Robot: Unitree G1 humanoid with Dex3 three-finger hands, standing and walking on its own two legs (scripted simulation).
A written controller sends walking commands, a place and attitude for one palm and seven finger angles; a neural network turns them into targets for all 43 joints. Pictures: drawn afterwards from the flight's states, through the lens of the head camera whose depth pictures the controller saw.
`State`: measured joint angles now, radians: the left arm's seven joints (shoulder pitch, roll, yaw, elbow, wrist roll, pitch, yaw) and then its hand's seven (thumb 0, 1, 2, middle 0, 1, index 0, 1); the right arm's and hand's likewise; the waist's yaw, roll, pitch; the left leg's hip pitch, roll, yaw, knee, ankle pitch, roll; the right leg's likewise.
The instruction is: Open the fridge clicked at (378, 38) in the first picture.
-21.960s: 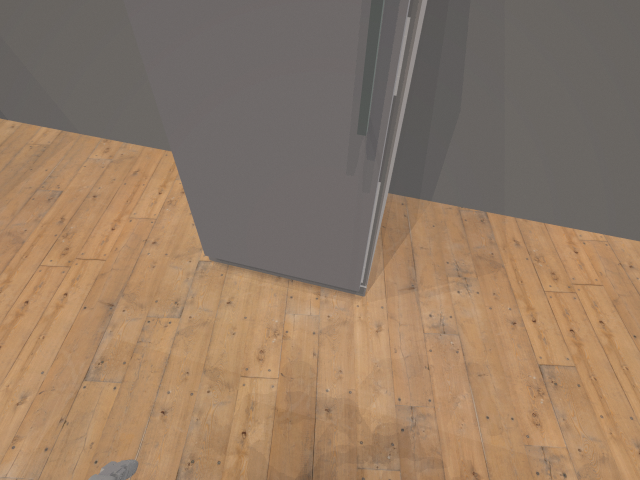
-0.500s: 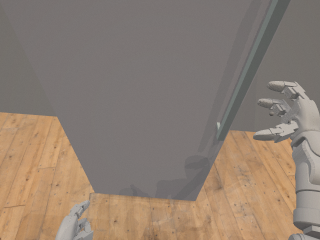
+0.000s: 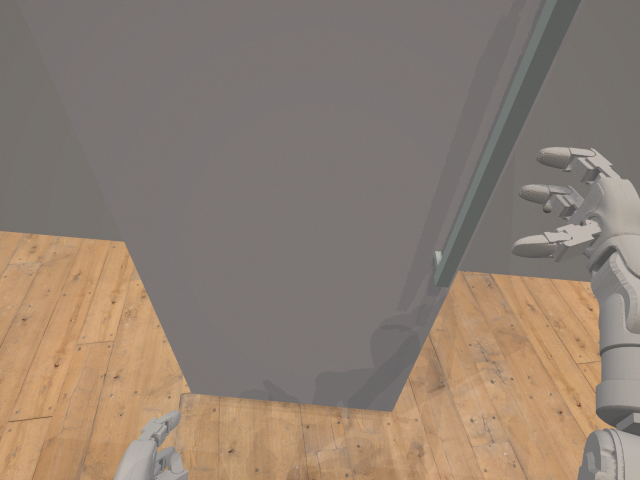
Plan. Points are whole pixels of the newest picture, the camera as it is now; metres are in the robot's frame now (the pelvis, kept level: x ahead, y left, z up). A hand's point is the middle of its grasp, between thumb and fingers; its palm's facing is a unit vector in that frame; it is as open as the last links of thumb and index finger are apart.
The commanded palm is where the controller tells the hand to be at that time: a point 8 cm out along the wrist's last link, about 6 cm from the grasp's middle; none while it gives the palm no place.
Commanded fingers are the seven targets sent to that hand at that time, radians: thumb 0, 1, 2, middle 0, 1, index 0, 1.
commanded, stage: move the hooked fingers beside the handle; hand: right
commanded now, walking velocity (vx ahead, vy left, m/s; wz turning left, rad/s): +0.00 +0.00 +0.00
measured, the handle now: (492, 141) +0.46 -0.16 +0.24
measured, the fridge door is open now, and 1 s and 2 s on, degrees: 0 0 0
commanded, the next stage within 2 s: feel for the door with the fingertips in 0.42 s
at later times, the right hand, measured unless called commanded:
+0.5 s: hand (531, 227) +0.38 -0.21 +0.17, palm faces +0.05 +1.00 -0.01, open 14.0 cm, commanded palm +0.36 -0.27 +0.19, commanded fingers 0.00 0.50 -0.30 0.30 1.20 0.30 1.20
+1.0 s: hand (510, 211) +0.39 -0.19 +0.19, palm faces +0.04 +1.00 -0.01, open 14.0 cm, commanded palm +0.37 -0.24 +0.19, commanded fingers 0.00 0.50 -0.30 0.30 1.20 0.30 1.20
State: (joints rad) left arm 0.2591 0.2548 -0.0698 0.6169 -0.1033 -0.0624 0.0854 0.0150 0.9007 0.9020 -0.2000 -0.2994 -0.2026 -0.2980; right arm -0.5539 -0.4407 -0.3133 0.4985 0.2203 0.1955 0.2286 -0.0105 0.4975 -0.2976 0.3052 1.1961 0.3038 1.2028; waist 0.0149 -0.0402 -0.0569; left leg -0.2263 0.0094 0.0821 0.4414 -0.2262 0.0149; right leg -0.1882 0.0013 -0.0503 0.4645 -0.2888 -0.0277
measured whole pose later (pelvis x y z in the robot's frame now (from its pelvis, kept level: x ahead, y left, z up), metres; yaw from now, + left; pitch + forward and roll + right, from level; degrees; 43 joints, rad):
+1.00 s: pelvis +0.00 +0.00 +0.00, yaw +0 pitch +0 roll +1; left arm 0.22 0.25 -0.06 0.61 -0.09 -0.05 0.07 0.02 0.90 0.90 -0.20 -0.30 -0.20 -0.30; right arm -0.50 -0.33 -0.25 0.35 0.21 0.21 0.16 -0.01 0.50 -0.30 0.30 1.20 0.30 1.20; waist 0.00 -0.04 -0.04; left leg -0.21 0.01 0.08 0.44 -0.23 0.02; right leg -0.17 0.00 -0.05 0.46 -0.29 -0.03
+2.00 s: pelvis +0.00 +0.00 +0.00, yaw +1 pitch +1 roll +0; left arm 0.28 0.26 -0.05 0.63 -0.10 -0.04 0.08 0.01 0.90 0.90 -0.20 -0.30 -0.20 -0.30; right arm -0.60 -0.35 -0.28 0.54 0.21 0.13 0.17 -0.01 0.50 -0.30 0.31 1.20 0.31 1.21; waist 0.02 -0.04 -0.04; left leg -0.23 0.00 0.07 0.41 -0.20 0.02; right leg -0.18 -0.01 -0.06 0.44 -0.27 -0.03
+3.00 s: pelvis +0.00 +0.00 +0.00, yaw +1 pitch +0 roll +0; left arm 0.22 0.23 -0.06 0.63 -0.08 -0.01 0.07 0.01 0.90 0.90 -0.20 -0.30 -0.20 -0.30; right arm -0.59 -0.23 -0.17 0.40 0.19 0.23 0.04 -0.01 0.50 -0.30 0.30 1.20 0.30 1.20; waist 0.00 -0.04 -0.03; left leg -0.20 0.01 0.07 0.40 -0.20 0.02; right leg -0.15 0.00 -0.06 0.42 -0.26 -0.03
